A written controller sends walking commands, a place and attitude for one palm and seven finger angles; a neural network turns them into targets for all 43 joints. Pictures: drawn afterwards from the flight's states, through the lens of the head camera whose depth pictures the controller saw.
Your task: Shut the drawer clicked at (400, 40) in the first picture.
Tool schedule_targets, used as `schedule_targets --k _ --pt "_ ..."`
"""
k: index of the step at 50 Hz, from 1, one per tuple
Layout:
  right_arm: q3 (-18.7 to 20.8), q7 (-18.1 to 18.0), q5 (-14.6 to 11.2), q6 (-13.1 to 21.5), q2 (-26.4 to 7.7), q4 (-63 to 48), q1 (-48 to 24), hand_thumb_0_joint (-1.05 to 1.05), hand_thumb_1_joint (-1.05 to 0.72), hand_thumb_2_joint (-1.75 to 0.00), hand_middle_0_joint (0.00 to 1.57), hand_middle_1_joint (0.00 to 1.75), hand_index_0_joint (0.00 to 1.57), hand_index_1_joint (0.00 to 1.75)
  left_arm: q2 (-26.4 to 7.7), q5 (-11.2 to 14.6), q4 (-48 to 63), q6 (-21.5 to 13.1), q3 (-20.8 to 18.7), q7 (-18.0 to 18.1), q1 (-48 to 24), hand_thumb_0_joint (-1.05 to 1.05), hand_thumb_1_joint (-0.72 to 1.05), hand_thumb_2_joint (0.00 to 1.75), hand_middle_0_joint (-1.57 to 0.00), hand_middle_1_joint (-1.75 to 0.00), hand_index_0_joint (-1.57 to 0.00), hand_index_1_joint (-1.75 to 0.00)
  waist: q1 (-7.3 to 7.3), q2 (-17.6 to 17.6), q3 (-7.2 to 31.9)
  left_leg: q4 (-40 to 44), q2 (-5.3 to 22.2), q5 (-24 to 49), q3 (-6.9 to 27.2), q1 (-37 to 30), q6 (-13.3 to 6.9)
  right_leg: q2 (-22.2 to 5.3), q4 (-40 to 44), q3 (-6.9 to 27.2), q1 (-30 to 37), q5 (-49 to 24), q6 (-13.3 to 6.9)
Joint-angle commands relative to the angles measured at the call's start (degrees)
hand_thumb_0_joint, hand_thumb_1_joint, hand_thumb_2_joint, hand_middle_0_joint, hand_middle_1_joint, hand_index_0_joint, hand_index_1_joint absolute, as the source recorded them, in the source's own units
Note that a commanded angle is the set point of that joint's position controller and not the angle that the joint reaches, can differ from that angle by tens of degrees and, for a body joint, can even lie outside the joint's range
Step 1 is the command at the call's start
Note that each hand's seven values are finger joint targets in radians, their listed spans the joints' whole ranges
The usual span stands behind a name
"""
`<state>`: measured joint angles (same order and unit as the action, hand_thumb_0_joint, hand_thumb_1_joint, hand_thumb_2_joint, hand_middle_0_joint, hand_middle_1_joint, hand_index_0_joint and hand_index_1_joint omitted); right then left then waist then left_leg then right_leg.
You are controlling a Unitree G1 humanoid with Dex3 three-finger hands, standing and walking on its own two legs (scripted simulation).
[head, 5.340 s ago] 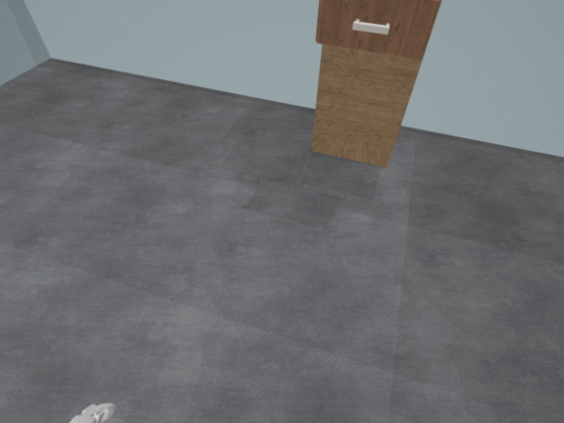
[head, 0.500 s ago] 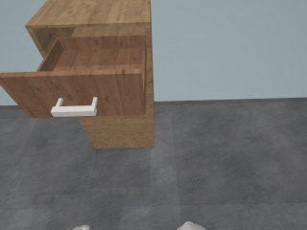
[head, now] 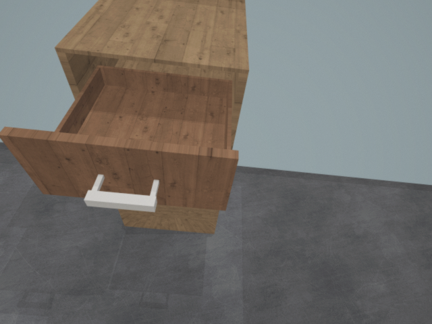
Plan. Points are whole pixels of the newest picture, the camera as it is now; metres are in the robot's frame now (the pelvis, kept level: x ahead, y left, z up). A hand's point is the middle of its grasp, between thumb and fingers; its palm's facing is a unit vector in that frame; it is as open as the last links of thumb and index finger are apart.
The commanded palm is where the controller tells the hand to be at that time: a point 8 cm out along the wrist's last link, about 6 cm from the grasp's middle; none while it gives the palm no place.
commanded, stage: come to a stop and stand still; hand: left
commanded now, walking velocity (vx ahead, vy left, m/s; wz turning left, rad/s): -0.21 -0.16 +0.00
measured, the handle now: (124, 191) +0.32 +0.21 +0.05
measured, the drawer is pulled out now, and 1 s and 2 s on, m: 0.27 0.27 0.27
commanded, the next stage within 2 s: look again from close up in 1.10 s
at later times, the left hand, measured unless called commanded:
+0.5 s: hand out of the picture -0.03 +0.11 -0.15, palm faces +0.02 -0.97 -0.24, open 7.3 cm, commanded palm none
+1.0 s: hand out of the picture -0.05 +0.16 -0.18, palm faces +0.03 -0.98 -0.18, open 7.3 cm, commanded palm none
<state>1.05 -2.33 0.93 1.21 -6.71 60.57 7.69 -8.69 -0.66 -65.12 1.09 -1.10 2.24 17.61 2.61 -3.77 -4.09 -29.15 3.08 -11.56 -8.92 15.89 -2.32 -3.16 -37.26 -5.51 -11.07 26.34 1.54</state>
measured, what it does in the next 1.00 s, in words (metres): steps on the spot: right foot, then left foot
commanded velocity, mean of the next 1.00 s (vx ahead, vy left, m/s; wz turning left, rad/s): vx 0.03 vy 0.05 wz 0.00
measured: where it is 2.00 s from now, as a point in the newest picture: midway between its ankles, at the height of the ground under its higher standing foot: outside the picture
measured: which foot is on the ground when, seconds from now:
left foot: down 0.00-0.32, up 0.34-0.70, down 0.72-1.00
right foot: up 0.00-0.30, down 0.32-1.00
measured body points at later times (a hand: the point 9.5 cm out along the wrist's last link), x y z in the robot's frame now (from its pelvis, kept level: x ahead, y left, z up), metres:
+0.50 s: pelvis -0.05 -0.06 +0.01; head -0.05 -0.09 +0.46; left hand -0.03 +0.16 -0.13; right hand -0.05 -0.30 -0.16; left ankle -0.04 +0.08 -0.68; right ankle -0.06 -0.17 -0.74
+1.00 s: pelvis -0.05 -0.02 +0.00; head -0.04 +0.00 +0.45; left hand -0.05 +0.21 -0.16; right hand +0.01 -0.25 -0.14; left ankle -0.08 +0.08 -0.74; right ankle -0.06 -0.17 -0.74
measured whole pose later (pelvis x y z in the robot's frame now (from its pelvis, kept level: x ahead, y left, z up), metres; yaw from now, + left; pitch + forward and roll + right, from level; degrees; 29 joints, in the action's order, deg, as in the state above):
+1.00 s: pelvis -0.05 -0.02 +0.00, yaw -1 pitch -2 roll +0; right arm 1.3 -2.2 0.5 0.2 -8.9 62.4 9.8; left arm -9.7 -0.9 -65.5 1.1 -0.5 2.0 14.1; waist 1.6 -1.6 -2.2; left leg -25.3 0.6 -16.9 -5.9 6.8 -1.2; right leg -5.2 -25.3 -2.3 -9.3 14.1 3.7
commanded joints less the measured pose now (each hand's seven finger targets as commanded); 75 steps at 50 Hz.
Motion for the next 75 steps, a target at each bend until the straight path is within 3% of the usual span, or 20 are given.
schedule_targets --k 1,3,7,11,14,16,18,22,28,31,34,37,38,40,48,59,60,61,63,75 --pt "2.82 -1.49 -0.22 -0.79 -11.86 -0.44 7.13 0.0 -0.9 -0.9 0.2 0.3 0.2 0.3 -5.23 -0.5 3.05 0.88 -1.81 0.16 4.76 0.0 0.9 0.9 -0.2 -0.3 -0.2 -0.3 -3.01 12.94 6.2 8.81 18.84 46.53 14.48 -11.53 -8.4 -1.11 -17.01 5.28 -10.54 4.64 0.36" --pt "3.58 -1.45 -0.14 -1.21 -12.46 -1.71 5.94 0.0 -0.9 -0.9 0.2 0.3 0.2 0.3 -5.17 -0.61 4.34 1.16 -2.32 -0.11 3.72 0.0 0.9 0.9 -0.2 -0.3 -0.2 -0.3 -3.2 8.21 8.41 7.75 19.03 44.01 13.28 -13.63 -9.21 -0.23 -21.64 5.81 -13.83 3.22 0.65" --pt "4.13 -0.76 0.13 -1.55 -12.37 -3.01 3.94 0.0 -0.9 -0.9 0.2 0.3 0.2 0.3 -4.38 -0.63 6.91 1.92 -2.97 -0.43 2.31 0.0 0.9 0.9 -0.2 -0.3 -0.2 -0.3 -3.28 11.03 10.66 9.64 17.46 26.88 11.21 -10.93 -8.0 -0.2 -21.46 5.9 -13.75 1.16 1.11" --pt "4.2 0.48 0.7 -2.03 -12.23 -3.17 1.66 0.0 -0.9 -0.9 0.2 0.3 0.2 0.3 -2.79 -0.43 7.18 1.31 -2.2 -0.62 2.8 0.0 0.9 0.9 -0.2 -0.3 -0.2 -0.3 -2.81 16.59 8.49 13.51 14.9 1.77 12.17 -2.92 -5.57 -0.13 -5.12 2.33 -4.74 1.32 -0.07" --pt "3.72 1.34 0.12 -2.71 -9.45 -2.54 1.01 0.0 -0.9 -0.9 0.2 0.3 0.2 0.3 -4.5 -0.88 3.74 -0.03 -2.02 -0.42 9.96 0.0 0.9 0.9 -0.2 -0.3 -0.2 -0.3 0.65 8.16 5.46 9.13 6.9 -17.45 7.63 8.16 0.63 -0.08 15.4 1.05 7.76 -8.31 -0.47" --pt "2.68 2.29 -0.41 -3.93 -4.94 -4.87 -0.3 0.0 -0.9 -0.9 0.2 0.3 0.2 0.3 -12.34 -1.33 6.84 -0.37 -2.46 -0.07 3.29 0.0 0.9 0.9 -0.2 -0.3 -0.2 -0.3 -0.12 -12.19 -3.55 -8.29 0.15 -16.34 4.25 11.08 4.8 -18.37 34.59 25.57 -9.69 19.58 -6.97" --pt "3.41 2.86 0.22 -4.47 -7.22 -4.25 0.24 0.0 -0.9 -0.9 0.2 0.3 0.2 0.3 -12.83 -1.21 9.16 -0.7 -2.84 0.33 -3.29 0.0 0.9 0.9 -0.2 -0.3 -0.2 -0.3 -1.55 -8.54 -5.04 -17.09 0.78 -12.1 7.67 8.67 3.93 -18.13 35.1 24.72 -16.13 16.83 -7.56" --pt "3.21 3.14 0.23 -3.54 -7.6 -0.97 7.14 0.0 -0.9 -0.9 0.2 0.3 0.2 0.3 -10.34 -0.66 8.61 -1.8 -2.4 -0.12 -2.96 0.0 0.9 0.9 -0.2 -0.3 -0.2 -0.3 -2.5 -5.53 -4.21 -21.39 -0.44 -4.71 7.17 10.45 4.38 -12.46 27.09 12.91 -5.85 -7.09 -5.8" --pt "2.85 2.37 -0.1 -2.97 -7.8 -3.37 4.66 0.0 -0.9 -0.9 0.2 0.3 0.2 0.3 -10.95 -1.01 6.51 -1.96 -3.48 0.57 3.47 0.0 0.9 0.9 -0.2 -0.3 -0.2 -0.3 1.08 -5.65 1.69 -16.21 -0.25 -11.17 6.99 12.07 5.44 -16.58 20.58 14.46 7.82 -28.46 -10.1" --pt "2.27 1.91 -0.57 -2.42 -6.42 -3.46 4.87 0.0 -0.9 -0.9 0.2 0.3 0.2 0.3 -11.24 -1.15 5.81 -1.76 -3.5 0.57 3.13 0.0 0.9 0.9 -0.2 -0.3 -0.2 -0.3 0.86 -6.94 4.36 -6.83 -1.18 -12.33 6.21 5.77 4.95 -15.84 17.62 14.02 7.85 -35.89 -10.28" --pt "1.89 1.4 -0.74 -1.41 -6.32 -0.44 10.88 0.0 -0.9 -0.9 0.2 0.3 0.2 0.3 -9.66 -0.32 5.7 -1.41 -2.98 0.37 -0.48 0.0 0.9 0.9 -0.2 -0.3 -0.2 -0.3 -2.31 -5.56 6.83 8.29 -1.86 2.15 4.8 -9.14 4.27 -9.88 12.36 9.32 1.28 -32.05 -5.57" --pt "2.47 0.73 -0.21 -0.86 -12.31 -0.52 9.01 0.0 -0.9 -0.9 0.2 0.3 0.2 0.3 -4.34 0.02 5.62 -0.76 -1.5 0.12 0.48 0.0 0.9 0.9 -0.2 -0.3 -0.2 -0.3 -1.21 10.54 7.3 9.26 11.88 16.28 15.33 -10.72 -2.14 -2.43 8.54 1.89 -4.05 -9.78 -0.12" --pt "2.46 0.59 -0.1 -1.06 -12.32 -0.81 8.01 0.0 -0.9 -0.9 0.2 0.3 0.2 0.3 -3.74 -0.28 5.6 -0.65 -1.24 0.01 0.06 0.0 0.9 0.9 -0.2 -0.3 -0.2 -0.3 -1.09 8.33 4.48 9.96 12.18 15.48 14.92 -7.17 -2.6 -1.87 8.19 1.62 -3.08 -9.45 0.28" --pt "1.56 0.22 -0.36 -0.69 -10.14 0.32 6.36 0.0 -0.9 -0.9 0.2 0.3 0.2 0.3 -4.39 -0.23 3.96 -0.21 -0.72 -0.08 -1.48 0.0 0.9 0.9 -0.2 -0.3 -0.2 -0.3 -1.46 14.08 2.11 12.24 9.08 18.33 13.17 -6.73 -2.05 -2.09 7.36 1.64 -2.28 -10.1 0.45" --pt "1.2 0.2 -0.71 -0.47 -8.99 1.31 6.77 0.0 -0.9 -0.9 0.2 0.3 0.2 0.3 -5.81 -0.42 0.94 -0.63 -0.13 -0.17 0.04 0.0 0.9 0.9 -0.2 -0.3 -0.2 -0.3 -2.0 4.72 0.64 9.91 4.83 13.66 9.07 -7.66 1.09 -3.72 14.76 4.11 0.94 -22.44 0.11" --pt "0.6 0.34 -0.57 0.13 -8.47 3.02 7.78 0.0 -0.9 -0.9 0.2 0.3 0.2 0.3 -6.16 -0.15 0.82 -1.17 0.01 0.02 -0.64 0.0 0.9 0.9 -0.2 -0.3 -0.2 -0.3 -1.97 4.55 1.99 10.73 4.34 14.6 8.32 -8.9 1.62 -4.31 16.0 4.31 2.82 -24.31 -0.23" --pt "0.48 0.88 -1.01 0.91 -11.12 -1.38 6.29 0.0 -0.9 -0.9 0.2 0.3 0.2 0.3 -7.37 -0.91 0.05 -2.57 0.65 2.39 3.06 0.0 0.9 0.9 -0.2 -0.3 -0.2 -0.3 -1.73 4.06 0.75 -0.47 5.18 26.68 8.06 -4.99 2.79 -5.72 12.99 7.76 0.41 -37.61 -1.32" --pt "0.59 1.15 -0.2 0.94 -9.27 -1.98 10.01 0.0 -0.9 -0.9 0.2 0.3 0.2 0.3 -8.96 -0.59 2.56 -3.2 0.18 1.84 1.65 0.0 0.9 0.9 -0.2 -0.3 -0.2 -0.3 -3.07 8.0 5.49 2.36 3.02 15.31 8.25 -5.01 2.64 -5.97 9.75 5.96 3.62 -30.82 -2.88" --pt "-0.07 1.15 0.32 1.39 -8.83 -2.04 10.46 0.0 -0.9 -0.9 0.2 0.3 0.2 0.3 -8.09 -0.42 3.44 -3.09 0.6 0.91 0.2 0.0 0.9 0.9 -0.2 -0.3 -0.2 -0.3 -2.62 13.14 5.04 4.01 3.94 19.67 8.7 -5.13 1.85 -4.09 9.05 5.0 1.89 -24.36 -3.4" --pt "-0.83 1.35 -0.11 0.21 -8.46 -1.42 12.49 0.0 -0.9 -0.9 0.2 0.3 0.2 0.3 -7.22 0.13 4.43 -1.86 0.9 -0.37 -0.46 0.0 0.9 0.9 -0.2 -0.3 -0.2 -0.3 -2.49 1.79 -2.55 9.36 2.74 -0.93 8.55 -2.08 0.91 -2.9 13.03 5.68 -2.69 -12.78 -2.77"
